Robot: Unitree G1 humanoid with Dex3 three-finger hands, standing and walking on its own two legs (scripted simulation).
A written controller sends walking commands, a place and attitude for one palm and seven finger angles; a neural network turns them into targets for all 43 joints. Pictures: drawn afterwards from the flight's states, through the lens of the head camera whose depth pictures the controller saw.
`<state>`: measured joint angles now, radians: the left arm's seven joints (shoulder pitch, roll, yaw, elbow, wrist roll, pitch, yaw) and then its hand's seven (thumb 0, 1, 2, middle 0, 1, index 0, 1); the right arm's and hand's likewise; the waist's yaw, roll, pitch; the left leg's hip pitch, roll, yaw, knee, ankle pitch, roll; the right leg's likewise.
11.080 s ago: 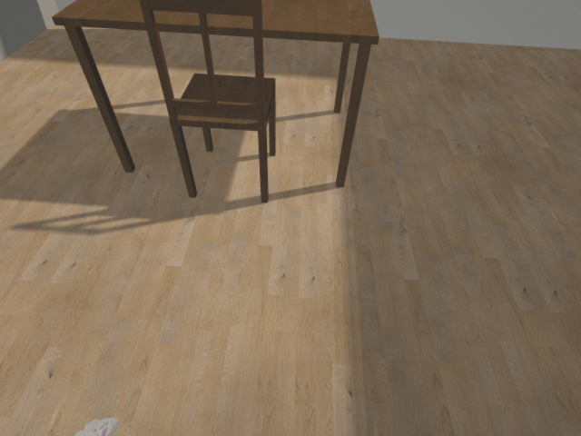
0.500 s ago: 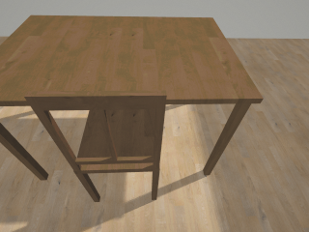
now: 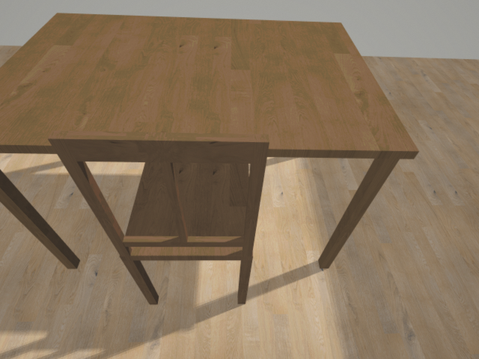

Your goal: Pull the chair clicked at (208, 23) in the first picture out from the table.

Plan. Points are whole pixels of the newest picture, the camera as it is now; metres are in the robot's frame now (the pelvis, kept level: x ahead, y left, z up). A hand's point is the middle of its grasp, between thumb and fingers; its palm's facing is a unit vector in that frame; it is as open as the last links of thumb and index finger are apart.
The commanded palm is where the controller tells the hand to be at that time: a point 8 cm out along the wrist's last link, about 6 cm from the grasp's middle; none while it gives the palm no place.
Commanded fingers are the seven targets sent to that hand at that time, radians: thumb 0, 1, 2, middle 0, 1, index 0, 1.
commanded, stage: raise the hand toward the chair's back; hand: left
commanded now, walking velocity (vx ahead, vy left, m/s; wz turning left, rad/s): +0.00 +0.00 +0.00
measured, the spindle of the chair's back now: (176, 206) +0.45 +0.18 -0.09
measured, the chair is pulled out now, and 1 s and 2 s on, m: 0.00 0.00 0.00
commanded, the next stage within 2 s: aim the fingers beside a spindle in 2.00 s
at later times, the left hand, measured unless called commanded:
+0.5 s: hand out of the picture +0.12 +0.16 -0.04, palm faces +0.27 -0.96 -0.08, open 10.8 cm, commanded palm +0.12 +0.20 -0.06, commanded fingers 0.00 0.18 0.59 -0.13 -0.19 -0.13 -0.19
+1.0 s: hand (160, 327) +0.18 +0.15 -0.06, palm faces +0.03 -1.00 -0.03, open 15.1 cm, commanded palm +0.16 +0.21 -0.05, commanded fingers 0.00 -0.41 0.34 -0.07 -0.09 -0.07 -0.09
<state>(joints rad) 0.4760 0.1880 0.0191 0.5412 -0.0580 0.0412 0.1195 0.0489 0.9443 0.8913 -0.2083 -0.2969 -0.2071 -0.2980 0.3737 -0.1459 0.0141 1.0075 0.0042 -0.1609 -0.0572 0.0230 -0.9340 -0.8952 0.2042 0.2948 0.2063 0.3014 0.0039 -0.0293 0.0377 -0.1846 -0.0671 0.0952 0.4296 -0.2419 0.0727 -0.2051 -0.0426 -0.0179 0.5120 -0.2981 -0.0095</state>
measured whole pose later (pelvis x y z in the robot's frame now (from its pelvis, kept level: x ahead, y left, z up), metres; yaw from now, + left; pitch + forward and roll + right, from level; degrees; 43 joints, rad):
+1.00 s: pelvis -0.03 -0.05 -0.09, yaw +2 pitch +17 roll -1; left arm 0.36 0.22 0.19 0.09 -0.29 -0.45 -0.31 0.00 -0.18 0.44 -0.09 -0.13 -0.09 -0.13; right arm 0.21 -0.29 -0.05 0.62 0.03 -0.24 -0.06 0.01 -0.91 -0.90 0.20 0.29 0.20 0.30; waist -0.01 0.02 -0.12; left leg -0.96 0.01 -0.01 1.17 -0.51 0.01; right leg -0.91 0.02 -0.12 1.15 -0.53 -0.08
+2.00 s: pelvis -0.03 -0.01 -0.08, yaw +2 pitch +15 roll -3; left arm 0.31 0.26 0.19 0.05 -0.27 -0.34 -0.24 -0.01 -0.50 0.30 -0.06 -0.08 -0.06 -0.08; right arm 0.23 -0.24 0.03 0.55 0.01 -0.21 -0.03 0.01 -0.90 -0.90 0.20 0.30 0.21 0.30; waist -0.01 0.03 -0.13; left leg -0.89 -0.01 0.00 1.12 -0.50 0.05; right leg -0.82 0.01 -0.11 1.05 -0.50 -0.03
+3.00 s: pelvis -0.03 -0.04 -0.10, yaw +2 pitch +19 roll -2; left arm 0.06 0.22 0.18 0.24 -0.24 -0.43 -0.21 -0.01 -0.50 0.30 -0.06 -0.08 -0.06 -0.08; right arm 0.20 -0.26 0.01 0.58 0.00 -0.19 -0.03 0.01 -0.91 -0.90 0.20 0.29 0.21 0.30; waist -0.02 0.03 -0.15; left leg -1.02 0.01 0.00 1.22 -0.53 0.02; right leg -0.97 0.02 -0.12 1.18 -0.54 -0.06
